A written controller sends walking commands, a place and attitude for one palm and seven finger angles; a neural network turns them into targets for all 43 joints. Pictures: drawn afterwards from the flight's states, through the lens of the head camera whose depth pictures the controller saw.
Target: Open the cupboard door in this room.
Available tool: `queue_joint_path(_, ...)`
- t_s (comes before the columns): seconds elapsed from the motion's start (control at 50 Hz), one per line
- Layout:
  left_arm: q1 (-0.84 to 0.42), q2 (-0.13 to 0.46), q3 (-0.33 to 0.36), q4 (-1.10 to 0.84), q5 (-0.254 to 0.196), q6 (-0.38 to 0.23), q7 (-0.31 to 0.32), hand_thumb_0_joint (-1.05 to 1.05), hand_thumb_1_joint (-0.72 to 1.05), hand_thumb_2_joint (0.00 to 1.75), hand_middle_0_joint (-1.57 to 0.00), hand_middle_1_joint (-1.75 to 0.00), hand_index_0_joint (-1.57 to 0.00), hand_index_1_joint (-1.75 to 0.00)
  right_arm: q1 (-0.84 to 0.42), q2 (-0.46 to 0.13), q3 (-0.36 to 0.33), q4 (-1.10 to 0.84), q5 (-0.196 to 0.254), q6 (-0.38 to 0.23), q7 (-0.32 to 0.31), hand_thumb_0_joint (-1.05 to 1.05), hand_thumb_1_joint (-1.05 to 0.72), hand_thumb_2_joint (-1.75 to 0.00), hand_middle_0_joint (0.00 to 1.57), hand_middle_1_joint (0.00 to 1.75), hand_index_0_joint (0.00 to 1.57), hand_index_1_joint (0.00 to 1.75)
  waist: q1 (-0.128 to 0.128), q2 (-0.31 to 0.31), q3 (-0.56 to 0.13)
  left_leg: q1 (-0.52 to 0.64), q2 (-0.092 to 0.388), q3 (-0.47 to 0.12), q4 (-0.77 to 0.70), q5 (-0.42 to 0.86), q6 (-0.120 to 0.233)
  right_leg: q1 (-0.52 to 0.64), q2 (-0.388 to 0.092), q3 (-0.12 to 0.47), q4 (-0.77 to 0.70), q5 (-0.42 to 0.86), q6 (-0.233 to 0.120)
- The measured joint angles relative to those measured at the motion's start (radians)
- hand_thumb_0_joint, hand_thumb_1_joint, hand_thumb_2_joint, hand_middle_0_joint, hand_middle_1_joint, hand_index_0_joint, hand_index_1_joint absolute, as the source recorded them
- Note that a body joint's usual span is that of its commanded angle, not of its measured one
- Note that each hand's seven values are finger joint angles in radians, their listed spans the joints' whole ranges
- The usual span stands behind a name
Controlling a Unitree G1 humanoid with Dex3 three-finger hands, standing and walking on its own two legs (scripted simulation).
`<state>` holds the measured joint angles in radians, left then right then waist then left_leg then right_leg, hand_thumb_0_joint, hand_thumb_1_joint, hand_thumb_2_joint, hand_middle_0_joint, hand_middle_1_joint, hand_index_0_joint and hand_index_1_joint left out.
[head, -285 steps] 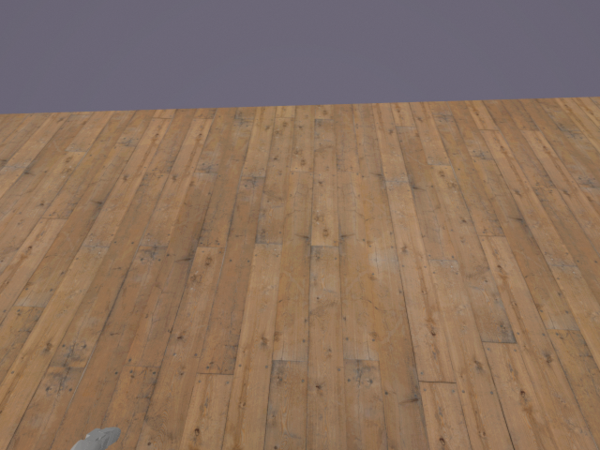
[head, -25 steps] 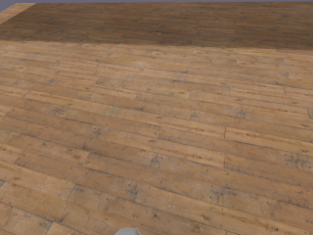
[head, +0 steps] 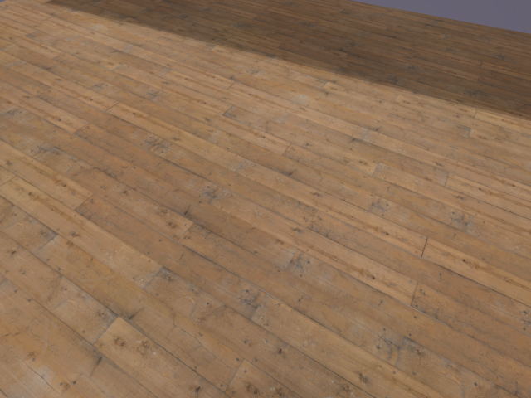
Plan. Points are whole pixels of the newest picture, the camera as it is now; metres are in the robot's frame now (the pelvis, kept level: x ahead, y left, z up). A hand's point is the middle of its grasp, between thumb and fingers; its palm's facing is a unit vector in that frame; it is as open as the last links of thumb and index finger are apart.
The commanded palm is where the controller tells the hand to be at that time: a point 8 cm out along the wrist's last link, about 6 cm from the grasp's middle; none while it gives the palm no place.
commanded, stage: turn or walk to find it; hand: left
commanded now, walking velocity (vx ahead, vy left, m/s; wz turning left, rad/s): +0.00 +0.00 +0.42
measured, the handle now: out of the picture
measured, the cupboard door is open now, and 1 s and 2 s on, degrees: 0 0 0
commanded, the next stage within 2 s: none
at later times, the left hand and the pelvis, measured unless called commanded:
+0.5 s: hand out of the picture -0.03 +0.19 -0.17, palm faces +0.27 -0.94 -0.22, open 7.4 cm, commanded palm none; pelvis -0.03 -0.01 -0.01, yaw +14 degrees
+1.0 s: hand out of the picture -0.04 +0.22 -0.15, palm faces +0.43 -0.86 -0.27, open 7.4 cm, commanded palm none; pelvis -0.06 -0.01 -0.01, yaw +25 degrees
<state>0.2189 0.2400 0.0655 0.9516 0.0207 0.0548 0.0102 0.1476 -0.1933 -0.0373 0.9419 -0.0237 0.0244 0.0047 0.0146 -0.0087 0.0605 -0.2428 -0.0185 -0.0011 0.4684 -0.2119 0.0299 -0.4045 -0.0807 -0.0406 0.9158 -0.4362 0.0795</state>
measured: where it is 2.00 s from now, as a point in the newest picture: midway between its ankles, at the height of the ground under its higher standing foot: outside the picture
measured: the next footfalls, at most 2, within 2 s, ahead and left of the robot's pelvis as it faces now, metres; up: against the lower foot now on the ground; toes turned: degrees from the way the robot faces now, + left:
right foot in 0.12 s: +0.04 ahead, -0.14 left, +0.00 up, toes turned -1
left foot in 0.54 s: -0.03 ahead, +0.13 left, +0.00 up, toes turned +20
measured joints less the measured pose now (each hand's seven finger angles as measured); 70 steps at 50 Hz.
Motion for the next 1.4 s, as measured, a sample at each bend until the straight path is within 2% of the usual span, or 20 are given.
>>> queue_joint_path(0.06, -0.019, -0.017, -0.006, -0.018, -0.003, -0.008, 0.001, 0.01, 0.91, 0.9, -0.2, -0.3, -0.19, -0.3, 0.013, -0.004, -0.007, 0.0, -0.003, 0.006, 0.002, 0.0, -0.9, -0.9, 0.2, 0.3, 0.21, 0.3, -0.015, 0.017, 0.0, -0.022, -0.007, -0.024, 0.013, 0.006, -0.009, 0.05, 0.018, 0.002, -0.12, 0.002, -0.006)
queue_joint_path(0.12, -0.025, -0.03, -0.015, -0.039, -0.005, -0.028, 0.002, 0.01, 0.91, 0.9, -0.2, -0.3, -0.19, -0.3, 0.033, -0.012, -0.016, 0.002, 0.001, 0.015, 0.005, 0.0, -0.9, -0.9, 0.2, 0.3, 0.21, 0.3, -0.021, 0.029, -0.007, -0.062, -0.02, -0.046, 0.061, -0.004, -0.027, 0.138, 0.031, -0.008, -0.326, 0.107, -0.014)
queue_joint_path(0.14, -0.028, -0.04, -0.017, -0.042, -0.001, -0.038, 0.004, 0.01, 0.91, 0.9, -0.2, -0.3, -0.2, -0.3, 0.039, -0.02, -0.021, 0.004, 0.005, 0.018, 0.006, 0.0, -0.9, -0.9, 0.2, 0.3, 0.21, 0.3, -0.021, 0.047, -0.006, -0.083, -0.014, -0.056, 0.096, -0.02, -0.029, 0.146, 0.041, -0.02, -0.351, 0.135, -0.042)
queue_joint_path(0.2, -0.022, -0.066, -0.029, -0.053, 0.005, -0.048, 0.005, 0.01, 0.91, 0.9, -0.2, -0.3, -0.2, -0.3, 0.058, -0.039, -0.038, 0.017, 0.002, 0.04, 0.009, 0.01, -0.9, -0.9, 0.2, 0.3, 0.21, 0.3, -0.024, 0.069, -0.005, -0.179, -0.027, -0.064, 0.365, -0.203, -0.039, 0.149, 0.032, -0.058, -0.339, 0.133, -0.09)
queue_joint_path(0.26, -0.007, -0.08, -0.033, -0.049, 0.006, -0.045, 0.008, 0.01, 0.91, 0.9, -0.2, -0.3, -0.2, -0.3, 0.071, -0.052, -0.047, 0.033, -0.001, 0.051, 0.017, 0.01, -0.91, -0.9, 0.2, 0.3, 0.2, 0.3, -0.026, 0.067, -0.006, -0.244, -0.011, -0.039, 0.599, -0.185, -0.056, 0.176, 0.017, -0.081, -0.379, 0.15, -0.093)
queue_joint_path(0.3, 0.0, -0.083, -0.036, -0.041, 0.007, -0.044, 0.01, 0.01, 0.9, 0.9, -0.2, -0.3, -0.2, -0.3, 0.081, -0.056, -0.048, 0.039, -0.002, 0.051, 0.019, 0.01, -0.91, -0.9, 0.2, 0.3, 0.2, 0.3, -0.031, 0.06, -0.004, -0.25, 0.011, -0.024, 0.652, -0.165, -0.071, 0.19, 0.006, -0.099, -0.399, 0.16, -0.091)
queue_joint_path(0.36, 0.004, -0.082, -0.036, -0.031, 0.01, -0.045, 0.01, 0.01, 0.9, 0.9, -0.2, -0.3, -0.2, -0.3, 0.092, -0.056, -0.048, 0.051, 0.0, 0.054, 0.02, 0.01, -0.91, -0.9, 0.2, 0.3, 0.2, 0.3, -0.033, 0.043, 0.0, -0.218, 0.039, -0.005, 0.608, -0.179, -0.087, 0.2, -0.015, -0.126, -0.411, 0.165, -0.085)
queue_joint_path(0.46, 0.008, -0.062, -0.029, -0.019, 0.016, -0.046, 0.006, 0.01, 0.9, 0.9, -0.2, -0.3, -0.2, -0.3, 0.078, -0.046, -0.035, 0.062, 0.007, 0.051, 0.017, 0.01, -0.91, -0.9, 0.2, 0.3, 0.2, 0.3, -0.013, 0.008, 0.016, -0.117, 0.06, 0.04, 0.377, -0.234, -0.088, 0.184, -0.055, -0.162, -0.381, 0.155, -0.064)
queue_joint_path(0.54, 0.019, -0.028, -0.014, -0.007, 0.007, -0.032, 0.003, 0.01, 0.9, 0.9, -0.2, -0.3, -0.2, -0.3, 0.06, -0.036, -0.024, 0.043, 0.008, 0.022, 0.016, 0.01, -0.91, -0.9, 0.2, 0.3, 0.2, 0.3, -0.007, -0.02, 0.017, -0.023, 0.051, 0.072, 0.129, -0.088, -0.055, 0.133, -0.096, -0.183, -0.276, 0.112, -0.03)
queue_joint_path(0.6, 0.018, 0.005, 0.001, 0.015, 0.003, 0.005, 0.01, 0.01, 0.9, 0.9, -0.2, -0.3, -0.2, -0.3, 0.038, -0.011, -0.015, 0.028, 0.003, 0.001, 0.01, 0.01, -0.91, -0.9, 0.2, 0.3, 0.2, 0.3, 0.001, -0.048, 0.022, -0.037, 0.034, 0.079, 0.152, -0.108, -0.005, 0.037, -0.072, -0.081, -0.045, -0.064, -0.016)
queue_joint_path(0.7, -0.006, 0.024, 0.009, 0.027, 0.002, 0.011, 0.001, 0.01, 0.91, 0.9, -0.2, -0.3, -0.2, -0.3, 0.033, 0.01, 0.001, 0.018, 0.001, -0.01, -0.005, 0.0, -0.91, -0.9, 0.2, 0.3, 0.2, 0.3, -0.004, -0.031, 0.012, -0.009, 0.022, 0.043, 0.046, -0.045, 0.009, -0.043, -0.022, -0.019, 0.14, 0.004, -0.005)
queue_joint_path(0.86, -0.052, 0.002, -0.001, -0.009, -0.004, -0.001, 0.003, 0.01, 0.91, 0.9, -0.2, -0.3, -0.19, -0.3, 0.043, 0.011, -0.003, 0.015, -0.001, -0.005, -0.003, 0.0, -0.9, -0.9, 0.2, 0.3, 0.21, 0.3, -0.023, 0.003, 0.002, -0.007, -0.009, -0.014, -0.017, 0.015, 0.012, 0.005, 0.011, 0.012, -0.005, -0.005, 0.004)
queue_joint_path(0.98, -0.075, -0.032, -0.017, -0.048, -0.008, -0.025, 0.004, 0.01, 0.91, 0.9, -0.2, -0.3, -0.19, -0.3, 0.066, -0.009, -0.019, 0.017, -0.001, 0.014, 0.003, 0.0, -0.9, -0.9, 0.2, 0.3, 0.21, 0.3, -0.04, 0.033, -0.008, -0.066, -0.034, -0.066, 0.041, 0.014, -0.015, 0.135, 0.042, 0.003, -0.315, 0.097, -0.016)
queue_joint_path(1.04, -0.063, -0.058, -0.027, -0.057, 0.002, -0.044, 0.007, 0.01, 0.91, 0.9, -0.2, -0.3, -0.2, -0.3, 0.075, -0.031, -0.035, 0.021, 0.003, 0.03, 0.006, 0.0, -0.9, -0.9, 0.2, 0.3, 0.21, 0.3, -0.037, 0.063, -0.006, -0.148, -0.039, -0.08, 0.235, -0.147, -0.035, 0.152, 0.044, -0.03, -0.352, 0.15, -0.082)
queue_joint_path(1.1, -0.034, -0.075, -0.033, -0.055, 0.003, -0.041, 0.008, 0.01, 0.91, 0.9, -0.2, -0.3, -0.2, -0.3, 0.082, -0.05, -0.048, 0.032, -0.002, 0.05, 0.014, 0.01, -0.91, -0.9, 0.2, 0.3, 0.2, 0.3, -0.033, 0.068, -0.011, -0.234, -0.032, -0.052, 0.524, -0.196, -0.049, 0.176, 0.029, -0.056, -0.377, 0.142, -0.09)
queue_joint_path(1.16, -0.015, -0.08, -0.034, -0.039, 0.006, -0.038, 0.01, 0.01, 0.9, 0.9, -0.2, -0.3, -0.2, -0.3, 0.088, -0.06, -0.053, 0.035, -0.003, 0.05, 0.019, 0.01, -0.91, -0.9, 0.2, 0.3, 0.2, 0.3, -0.04, 0.062, -0.006, -0.259, 0.002, -0.028, 0.648, -0.16, -0.07, 0.196, 0.013, -0.082, -0.408, 0.157, -0.087)
queue_joint_path(1.22, -0.004, -0.076, -0.033, -0.027, 0.01, -0.041, 0.011, 0.01, 0.9, 0.9, -0.2, -0.3, -0.2, -0.3, 0.093, -0.06, -0.05, 0.043, 0.0, 0.051, 0.018, 0.01, -0.91, -0.9, 0.2, 0.3, 0.2, 0.3, -0.036, 0.043, 0.0, -0.222, 0.033, -0.007, 0.597, -0.183, -0.086, 0.202, -0.01, -0.107, -0.413, 0.158, -0.082)
queue_joint_path(1.32, 0.008, -0.053, -0.026, -0.014, 0.016, -0.045, 0.005, 0.01, 0.9, 0.9, -0.2, -0.3, -0.2, -0.3, 0.071, -0.051, -0.035, 0.051, 0.009, 0.047, 0.015, 0.01, -0.91, -0.9, 0.2, 0.3, 0.2, 0.3, -0.011, 0.004, 0.019, -0.108, 0.054, 0.036, 0.341, -0.228, -0.087, 0.181, -0.055, -0.142, -0.37, 0.139, -0.061)
queue_joint_path(1.38, 0.023, -0.031, -0.016, -0.006, 0.008, -0.035, 0.003, 0.01, 0.9, 0.9, -0.2, -0.3, -0.2, -0.3, 0.057, -0.049, -0.026, 0.035, 0.01, 0.026, 0.015, 0.01, -0.91, -0.9, 0.2, 0.3, 0.2, 0.3, -0.007, -0.007, 0.018, -0.019, 0.054, 0.058, 0.119, -0.09, -0.067, 0.142, -0.08, -0.164, -0.291, 0.102, -0.034)
queue_joint_path(1.4, 0.023, -0.018, -0.011, -0.001, 0.004, -0.026, 0.003, 0.01, 0.9, 0.9, -0.2, -0.3, -0.2, -0.3, 0.046, -0.041, -0.026, 0.033, 0.007, 0.017, 0.014, 0.01, -0.91, -0.9, 0.2, 0.3, 0.2, 0.3, -0.004, -0.025, 0.022, -0.027, 0.042, 0.06, 0.122, -0.077, -0.051, 0.114, -0.09, -0.147, -0.232, 0.057, -0.025)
